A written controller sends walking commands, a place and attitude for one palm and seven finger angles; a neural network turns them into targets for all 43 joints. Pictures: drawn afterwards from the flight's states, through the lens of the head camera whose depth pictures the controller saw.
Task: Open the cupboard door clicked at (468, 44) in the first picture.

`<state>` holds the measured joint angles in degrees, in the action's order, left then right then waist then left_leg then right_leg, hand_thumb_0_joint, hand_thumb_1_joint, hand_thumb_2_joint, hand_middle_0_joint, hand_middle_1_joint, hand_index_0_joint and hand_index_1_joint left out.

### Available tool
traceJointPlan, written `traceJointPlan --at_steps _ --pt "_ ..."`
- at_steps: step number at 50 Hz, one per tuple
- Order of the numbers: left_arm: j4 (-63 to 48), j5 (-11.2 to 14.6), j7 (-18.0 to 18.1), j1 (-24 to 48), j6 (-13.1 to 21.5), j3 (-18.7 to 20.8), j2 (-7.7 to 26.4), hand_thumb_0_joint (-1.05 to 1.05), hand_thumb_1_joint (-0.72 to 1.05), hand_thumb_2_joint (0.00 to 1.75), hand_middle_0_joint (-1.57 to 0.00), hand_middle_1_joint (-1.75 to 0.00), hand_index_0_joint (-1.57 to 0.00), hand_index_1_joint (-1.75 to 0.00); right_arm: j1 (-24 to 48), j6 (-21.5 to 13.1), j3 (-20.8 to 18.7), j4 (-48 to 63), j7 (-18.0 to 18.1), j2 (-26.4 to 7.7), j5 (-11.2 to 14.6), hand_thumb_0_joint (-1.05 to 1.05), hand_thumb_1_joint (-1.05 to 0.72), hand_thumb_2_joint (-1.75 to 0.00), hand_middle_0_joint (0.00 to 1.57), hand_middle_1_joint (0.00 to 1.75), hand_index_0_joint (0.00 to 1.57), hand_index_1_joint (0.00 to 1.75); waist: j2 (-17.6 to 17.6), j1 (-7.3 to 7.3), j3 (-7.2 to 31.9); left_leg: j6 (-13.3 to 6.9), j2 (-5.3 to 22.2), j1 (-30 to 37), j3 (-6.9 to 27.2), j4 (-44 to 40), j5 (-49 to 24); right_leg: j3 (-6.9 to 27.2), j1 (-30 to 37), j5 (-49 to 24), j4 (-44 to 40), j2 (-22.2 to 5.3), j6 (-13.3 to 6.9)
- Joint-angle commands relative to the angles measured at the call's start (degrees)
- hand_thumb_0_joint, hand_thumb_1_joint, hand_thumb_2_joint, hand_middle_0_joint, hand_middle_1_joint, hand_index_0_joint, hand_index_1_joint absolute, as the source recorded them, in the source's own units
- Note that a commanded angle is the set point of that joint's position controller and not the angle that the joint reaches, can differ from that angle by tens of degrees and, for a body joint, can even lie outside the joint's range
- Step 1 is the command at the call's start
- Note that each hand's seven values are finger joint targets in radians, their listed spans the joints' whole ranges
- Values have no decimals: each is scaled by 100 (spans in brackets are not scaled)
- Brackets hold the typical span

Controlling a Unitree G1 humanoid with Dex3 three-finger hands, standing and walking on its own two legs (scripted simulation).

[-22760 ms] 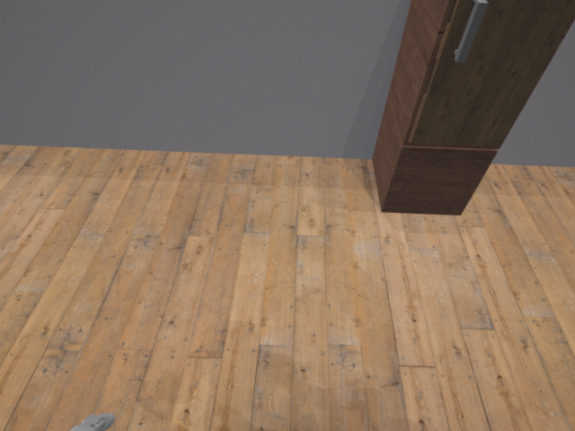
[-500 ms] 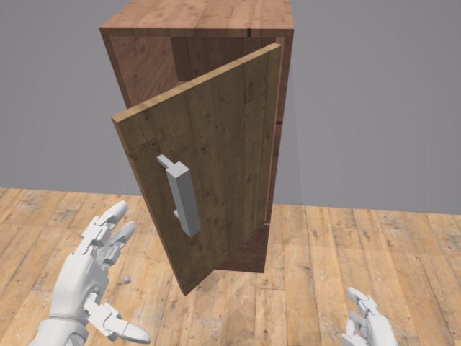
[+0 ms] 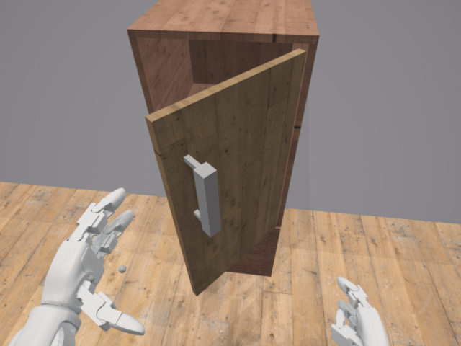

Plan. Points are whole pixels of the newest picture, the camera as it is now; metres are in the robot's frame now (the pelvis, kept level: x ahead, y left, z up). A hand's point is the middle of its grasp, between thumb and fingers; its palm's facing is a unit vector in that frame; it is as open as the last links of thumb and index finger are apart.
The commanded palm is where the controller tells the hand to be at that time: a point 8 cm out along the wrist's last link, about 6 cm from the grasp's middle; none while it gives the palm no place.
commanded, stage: draw the hand back to the body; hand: left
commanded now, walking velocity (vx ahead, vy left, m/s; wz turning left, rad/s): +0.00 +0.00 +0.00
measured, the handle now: (201, 196) +0.34 +0.09 +0.10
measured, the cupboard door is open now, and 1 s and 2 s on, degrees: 50 50 50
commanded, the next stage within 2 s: step back with the hand held close in 1.16 s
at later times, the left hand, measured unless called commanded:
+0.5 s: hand (77, 240) +0.21 +0.24 +0.15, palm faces +0.32 -0.87 -0.37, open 12.5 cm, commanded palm +0.17 +0.28 +0.17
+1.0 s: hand (62, 224) +0.22 +0.25 +0.17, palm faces +0.41 -0.82 -0.39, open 7.6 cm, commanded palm +0.17 +0.29 +0.19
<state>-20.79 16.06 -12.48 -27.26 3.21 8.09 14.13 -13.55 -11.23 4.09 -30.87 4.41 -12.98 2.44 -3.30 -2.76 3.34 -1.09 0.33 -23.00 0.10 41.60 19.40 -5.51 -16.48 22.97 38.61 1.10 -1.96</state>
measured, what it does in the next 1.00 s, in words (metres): stands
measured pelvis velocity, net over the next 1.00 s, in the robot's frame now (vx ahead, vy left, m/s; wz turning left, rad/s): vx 0.02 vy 0.00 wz -0.04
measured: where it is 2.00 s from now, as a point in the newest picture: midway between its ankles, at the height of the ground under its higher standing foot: outside the picture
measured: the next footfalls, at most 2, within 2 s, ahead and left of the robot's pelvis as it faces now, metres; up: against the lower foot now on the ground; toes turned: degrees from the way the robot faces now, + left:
none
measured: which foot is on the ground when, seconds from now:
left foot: down 0.00-1.00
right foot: down 0.00-1.00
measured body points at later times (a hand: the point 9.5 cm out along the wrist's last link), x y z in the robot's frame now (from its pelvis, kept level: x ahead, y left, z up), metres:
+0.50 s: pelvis +0.01 +0.01 +0.03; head +0.00 +0.00 +0.48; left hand +0.19 +0.28 +0.17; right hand +0.20 -0.21 -0.06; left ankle +0.03 +0.11 -0.72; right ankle -0.03 -0.10 -0.72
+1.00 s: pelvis +0.02 +0.00 +0.03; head +0.01 -0.02 +0.48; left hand +0.19 +0.29 +0.19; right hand +0.21 -0.23 -0.06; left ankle +0.03 +0.11 -0.72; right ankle -0.03 -0.10 -0.72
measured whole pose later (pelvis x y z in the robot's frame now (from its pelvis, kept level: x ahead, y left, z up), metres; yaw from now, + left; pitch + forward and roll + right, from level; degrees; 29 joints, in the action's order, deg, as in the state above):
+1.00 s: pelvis +0.02 +0.00 +0.03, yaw -2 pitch -4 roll +0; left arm -20.7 3.9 5.9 -26.4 4.3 18.2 19.3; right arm -9.7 -3.5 1.4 -36.9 4.3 -13.0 -0.2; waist -3.2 -4.2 -1.6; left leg -0.8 0.3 -5.6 -2.2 22.1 12.3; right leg -2.8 0.2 14.6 18.5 1.7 -1.9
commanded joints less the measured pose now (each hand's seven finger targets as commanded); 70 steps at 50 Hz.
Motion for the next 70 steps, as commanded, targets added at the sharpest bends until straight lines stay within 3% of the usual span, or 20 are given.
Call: traceJointPlan --at_steps 1,4,5,6,8,11,14,23,30,34,39,44,46,53,55,63,64,65,66,70 --pt "-1395 162 -59 715 268 647 770 0 -43 33 -15 -30 -15 -30 689 -401 -290 926 86 -661 0 0 -90 -90 20 30 20 30 -24 20 481 -26 -73 857 309 -767 -989 195 -293 -1317 -766 40 92" --pt "-1280 271 -166 671 135 800 839 0 -32 37 -16 -30 -16 -30 743 -404 -281 868 103 -678 12 0 -90 -90 20 30 20 30 117 6 438 -36 -78 876 298 -812 -1064 199 -186 -1445 -863 35 114" --pt "-1822 -618 724 1003 290 868 1510 0 -29 39 -16 -30 -16 -30 967 -321 -254 832 197 -598 -114 0 -90 -90 20 30 20 30 13 -127 121 -40 -48 949 219 -1047 -889 523 -89 -1174 -1379 -75 58" --pt "-1349 -704 1101 540 229 663 991 0 -26 40 -16 -30 -16 -30 879 -274 -223 749 234 -513 -176 0 -90 -90 20 30 20 30 189 -13 -214 -23 -38 1007 206 -1168 -737 481 -159 -922 -1575 -123 63" --pt "-1288 -954 1472 329 219 465 830 0 -18 43 -16 -30 -16 -30 921 -141 -225 644 212 -522 -200 0 -90 -90 20 30 20 30 134 7 -262 -42 7 1240 164 -1328 -759 492 5 -838 -1781 -154 78" --pt "-1466 -1177 1762 488 324 513 968 0 -8 48 -16 -30 -16 -30 974 -29 -236 569 174 -562 -255 0 -90 -90 20 30 20 30 -192 1 -194 -23 24 1516 183 -1670 -852 420 311 -901 -1890 -136 57" --pt "-1497 -1293 1919 461 413 632 1087 0 2 52 -17 -30 -17 -30 1022 6 -275 512 158 -580 -290 0 -90 -90 20 30 20 30 -111 -35 -53 -31 63 1751 183 -1916 -1078 398 612 -1084 -1976 -119 47" --pt "-1336 -1334 1996 345 476 1017 1241 0 34 66 -18 -30 -18 -30 1087 227 -364 394 73 -596 -316 0 -90 -90 20 30 20 30 122 -85 -57 -16 91 2027 107 -2148 -1884 392 1099 -1823 -2136 -100 50" --pt "-1414 -1305 1983 355 492 1343 1408 0 58 76 -19 -30 -19 -30 1084 339 -435 362 31 -604 -300 0 -90 -90 20 30 20 30 -141 -116 94 -4 102 2209 35 -2108 -2316 427 1218 -2224 -2143 -103 56" --pt "-1257 -1262 1988 421 479 1564 1516 0 73 82 -19 -30 -19 -30 1085 401 -461 344 37 -599 -291 0 -90 -90 20 30 20 30 156 -120 -25 -28 100 2199 5 -2093 -2360 415 1191 -2348 -2187 -95 71" --pt "-1288 -1235 1992 526 498 1783 1647 0 90 90 -20 -30 -20 -30 1090 413 -483 305 37 -599 -278 0 -90 -90 20 30 20 30 -83 -136 77 -26 94 2283 -30 -2051 -2523 449 1232 -2512 -2190 -108 75" --pt "-1058 -1206 1950 496 469 1597 1469 0 90 90 -20 -30 -20 -30 1112 456 -510 321 22 -628 -277 0 -90 -90 20 30 20 30 242 -112 -132 -72 92 2226 -57 -2091 -2274 455 1122 -2377 -2288 -112 110" --pt "-1193 -1223 1959 570 508 1689 1592 0 90 90 -20 -30 -20 -30 1116 449 -526 315 31 -624 -284 0 -90 -90 20 30 20 30 168 -131 79 -85 68 2288 -72 -2053 -2360 487 1213 -2511 -2255 -128 109" --pt "-1379 -1227 1987 641 549 1737 1674 0 90 90 -20 -30 -20 -30 1160 408 -505 305 59 -590 -282 0 -90 -90 20 30 20 30 -244 -132 64 -67 34 2297 -87 -2037 -2226 522 1204 -2412 -2322 -160 98" --pt "-1259 -1205 1983 528 542 1718 1619 0 90 90 -20 -30 -20 -30 1161 403 -507 292 62 -574 -281 0 -90 -90 20 30 20 30 -4 -134 -10 -79 34 2278 -88 -2044 -2205 513 1167 -2409 -2347 -144 113" --pt "-1124 -1184 1943 538 573 1675 1555 0 90 90 -20 -30 -20 -30 1182 404 -536 263 72 -577 -272 0 -90 -90 20 30 20 30 38 -111 -113 -99 49 2292 -122 -2070 -2051 543 1072 -2281 -2421 -161 140" --pt "-1780 -1186 1978 1063 652 1774 1798 0 90 90 -20 -30 -20 -30 1227 352 -517 326 75 -603 -267 0 -90 -90 20 30 20 30 -162 -124 181 -96 21 2360 -81 -2039 -2074 564 1187 -2322 -2390 -176 136" --pt "-1842 -1199 2019 1120 827 2460 2484 0 90 90 -20 -30 -20 -30 1094 475 -524 504 75 -717 -180 0 -90 -90 20 30 20 30 -35 115 -453 -192 122 1988 61 -1768 -1833 921 363 -2535 -2655 -429 222" --pt "-1285 -1218 1957 406 780 2102 1956 0 90 90 -20 -30 -20 -30 1090 585 -530 394 72 -627 -229 0 -90 -90 20 30 20 30 269 120 -334 -182 131 1903 106 -1661 -1834 810 418 -2638 -2554 -539 227" --pt "-1382 -1238 1909 -233 746 1907 1725 0 90 90 -20 -30 -20 -30 1022 819 -621 586 60 -673 -198 0 -90 -90 20 30 20 30 183 164 258 -165 237 1987 -19 -1541 -2499 679 491 -3269 -2163 -585 331"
